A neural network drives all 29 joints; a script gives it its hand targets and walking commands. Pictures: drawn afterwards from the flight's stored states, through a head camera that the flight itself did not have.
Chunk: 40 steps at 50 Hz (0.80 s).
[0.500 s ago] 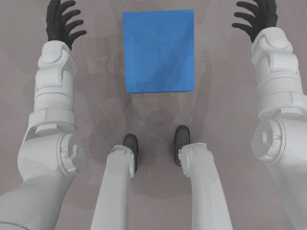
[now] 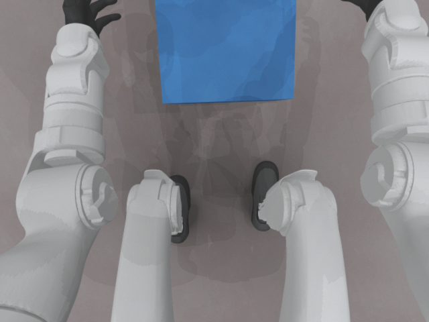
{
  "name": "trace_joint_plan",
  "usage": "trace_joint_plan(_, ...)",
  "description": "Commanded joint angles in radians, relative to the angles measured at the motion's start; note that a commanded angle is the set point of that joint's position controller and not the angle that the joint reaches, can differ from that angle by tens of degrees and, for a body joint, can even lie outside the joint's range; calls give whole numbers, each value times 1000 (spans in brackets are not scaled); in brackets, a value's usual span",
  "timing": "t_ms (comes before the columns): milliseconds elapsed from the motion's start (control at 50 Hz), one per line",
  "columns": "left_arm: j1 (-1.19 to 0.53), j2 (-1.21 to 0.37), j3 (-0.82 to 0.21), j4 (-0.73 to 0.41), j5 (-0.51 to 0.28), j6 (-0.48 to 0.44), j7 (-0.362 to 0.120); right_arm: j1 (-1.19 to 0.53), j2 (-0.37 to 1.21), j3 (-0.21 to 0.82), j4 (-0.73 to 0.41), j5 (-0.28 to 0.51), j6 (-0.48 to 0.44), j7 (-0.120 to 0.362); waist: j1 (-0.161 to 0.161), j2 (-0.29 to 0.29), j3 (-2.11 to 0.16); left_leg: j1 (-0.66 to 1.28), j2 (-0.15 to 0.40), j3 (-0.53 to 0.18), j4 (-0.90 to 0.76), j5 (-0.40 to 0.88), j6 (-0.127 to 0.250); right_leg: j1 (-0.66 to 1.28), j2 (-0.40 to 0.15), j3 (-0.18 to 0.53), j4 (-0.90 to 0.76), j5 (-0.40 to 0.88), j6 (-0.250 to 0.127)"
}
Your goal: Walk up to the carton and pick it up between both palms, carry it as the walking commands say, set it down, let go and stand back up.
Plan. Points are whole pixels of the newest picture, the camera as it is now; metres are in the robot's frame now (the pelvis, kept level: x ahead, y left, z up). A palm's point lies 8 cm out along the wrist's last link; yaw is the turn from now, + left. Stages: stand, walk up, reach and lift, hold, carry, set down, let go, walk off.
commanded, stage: reach and lift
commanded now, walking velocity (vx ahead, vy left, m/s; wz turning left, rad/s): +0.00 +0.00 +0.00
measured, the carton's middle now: (225, 35) +0.57 -0.02 -0.39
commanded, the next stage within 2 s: none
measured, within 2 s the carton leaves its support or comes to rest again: neither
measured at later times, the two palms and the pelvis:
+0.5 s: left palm (124, 55) +0.52 +0.18 -0.29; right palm (331, 41) +0.52 -0.22 -0.29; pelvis -0.03 +0.01 -0.09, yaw -1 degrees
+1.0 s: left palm (124, 50) +0.53 +0.19 -0.31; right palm (325, 40) +0.53 -0.22 -0.32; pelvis -0.03 +0.01 -0.12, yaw -1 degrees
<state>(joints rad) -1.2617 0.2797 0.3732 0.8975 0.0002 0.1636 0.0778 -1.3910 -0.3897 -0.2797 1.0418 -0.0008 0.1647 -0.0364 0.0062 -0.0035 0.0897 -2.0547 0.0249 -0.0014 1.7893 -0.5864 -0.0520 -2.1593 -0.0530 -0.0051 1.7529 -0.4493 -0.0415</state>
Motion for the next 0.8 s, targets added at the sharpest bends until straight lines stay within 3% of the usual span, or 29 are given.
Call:
trace_joint_plan(0, -306, 230, -61, -63, -119, -75, 24, -346, -211, 88, -71, 95, -64, -24, 25, -83, -1125, 136, -87, 96, -14, 318, -4, 921, 70, 59, 66, 511, 44)
trace_joint_plan(100, -415, 259, -101, -64, -147, -71, 52, -437, -283, 94, -53, 130, -71, -37, 14, -47, -1070, 203, -75, 85, 40, 273, -3, 812, 64, 34, 121, 351, 43)
trace_joint_plan(240, -507, 264, -133, 16, -170, -59, 65, -503, -311, 132, 53, 173, -71, -35, 33, -18, -955, 215, -60, 74, 107, 187, -4, 754, 36, 37, 185, 225, 29)
trace_joint_plan(380, -534, 283, -121, 61, -164, -76, 59, -556, -308, 185, 77, 199, -89, -30, 69, -51, -897, 168, -52, 64, 188, 212, -2, 764, 27, 54, 262, 270, 37)
trace_joint_plan(520, -553, 290, -139, 105, -184, -98, 48, -560, -312, 215, 109, 212, -108, -32, 54, -62, -824, 119, -46, 53, 261, 225, -7, 748, 19, 70, 329, 307, 43)
trace_joint_plan(640, -543, 267, -188, 110, -250, -103, 46, -588, -344, 232, 46, 221, -126, -44, 23, -72, -929, 170, -52, 55, 295, 289, -3, 850, 13, 59, 367, 384, 41)
trace_joint_plan(780, -518, 260, -197, 129, -233, -101, 51, -521, -307, 236, 138, 237, -114, -24, 36, -38, -842, 188, -52, 56, 277, 257, -2, 732, 19, 44, 363, 307, 44)
